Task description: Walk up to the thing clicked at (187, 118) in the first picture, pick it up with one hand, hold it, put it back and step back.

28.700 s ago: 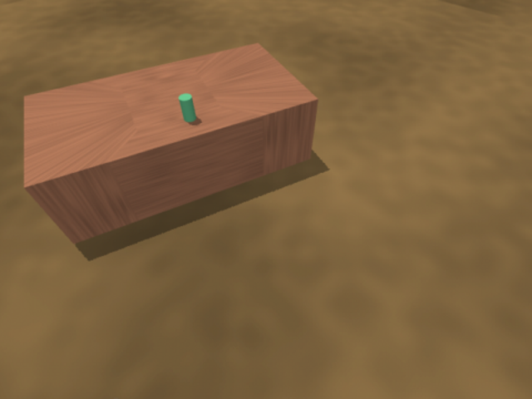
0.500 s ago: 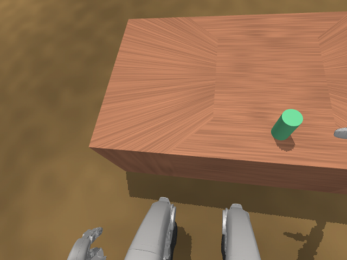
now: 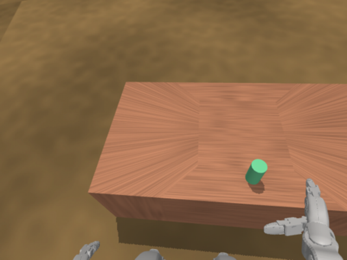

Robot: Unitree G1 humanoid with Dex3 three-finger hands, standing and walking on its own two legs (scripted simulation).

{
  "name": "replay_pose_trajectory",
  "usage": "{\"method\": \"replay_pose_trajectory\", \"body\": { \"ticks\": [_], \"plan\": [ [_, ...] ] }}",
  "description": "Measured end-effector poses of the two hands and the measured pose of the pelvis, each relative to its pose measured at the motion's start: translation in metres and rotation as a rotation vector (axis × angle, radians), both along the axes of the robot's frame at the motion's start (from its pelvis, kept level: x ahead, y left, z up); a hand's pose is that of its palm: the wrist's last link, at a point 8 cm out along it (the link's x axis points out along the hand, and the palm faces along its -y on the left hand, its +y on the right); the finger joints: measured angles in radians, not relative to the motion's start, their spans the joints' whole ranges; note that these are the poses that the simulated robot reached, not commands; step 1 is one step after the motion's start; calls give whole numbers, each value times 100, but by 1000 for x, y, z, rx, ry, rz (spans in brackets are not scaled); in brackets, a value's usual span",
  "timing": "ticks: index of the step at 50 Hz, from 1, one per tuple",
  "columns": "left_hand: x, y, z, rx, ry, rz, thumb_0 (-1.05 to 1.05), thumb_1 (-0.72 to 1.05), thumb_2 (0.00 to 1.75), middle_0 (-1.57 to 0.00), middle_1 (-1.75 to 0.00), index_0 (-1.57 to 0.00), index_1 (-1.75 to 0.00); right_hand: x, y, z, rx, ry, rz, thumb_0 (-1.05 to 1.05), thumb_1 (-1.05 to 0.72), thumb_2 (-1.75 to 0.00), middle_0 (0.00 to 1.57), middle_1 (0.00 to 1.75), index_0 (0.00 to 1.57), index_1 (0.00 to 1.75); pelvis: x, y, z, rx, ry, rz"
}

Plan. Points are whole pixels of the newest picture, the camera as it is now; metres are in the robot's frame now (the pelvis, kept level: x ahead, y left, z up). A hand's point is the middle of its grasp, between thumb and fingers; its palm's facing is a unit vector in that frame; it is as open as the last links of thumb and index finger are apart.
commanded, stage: home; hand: right
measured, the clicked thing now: (255, 172) +0.46 -0.24 -0.29
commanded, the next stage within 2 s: none
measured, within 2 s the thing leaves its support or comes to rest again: neither
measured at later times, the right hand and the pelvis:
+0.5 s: hand (264, 247) +0.17 -0.16 -0.06, palm faces +0.18 +0.95 -0.25, open 17.5 cm; pelvis +0.00 +0.03 +0.00, yaw -2 degrees
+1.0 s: hand out of the picture +0.10 -0.24 -0.10, palm faces +0.01 +0.92 -0.38, open 17.5 cm; pelvis +0.00 +0.01 +0.03, yaw -2 degrees
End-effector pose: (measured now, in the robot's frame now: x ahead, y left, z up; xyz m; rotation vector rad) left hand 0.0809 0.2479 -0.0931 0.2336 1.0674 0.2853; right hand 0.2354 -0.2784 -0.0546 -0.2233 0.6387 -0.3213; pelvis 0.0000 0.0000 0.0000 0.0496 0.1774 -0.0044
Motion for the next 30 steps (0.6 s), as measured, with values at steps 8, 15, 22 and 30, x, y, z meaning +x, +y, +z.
{"method": "replay_pose_trajectory", "body": {
  "ticks": [8,15,22,30],
  "plan": [
    [75,-16,14,-60,-235,-76,1,89,90,-20,-30,-20,-30,-48,38,17,29,15,36,-2,55,-5,6,5,5,6,8,7,5,-14,-51,-8],
    [111,-13,27,-62,-345,-140,1,89,90,-20,-30,-20,-30,-85,74,13,100,69,43,-2,54,-5,6,6,5,6,9,17,4,-26,-71,-19],
    [110,2,32,-16,-366,-160,1,89,90,-20,-30,-20,-30,-90,74,14,86,66,23,-2,54,-5,6,6,6,6,6,28,1,-31,-78,-32],
    [82,17,25,6,-339,-115,1,89,90,-20,-30,-20,-30,-84,76,22,58,43,62,-2,54,-5,6,6,5,6,3,27,-1,-32,-77,-22]
  ]
}}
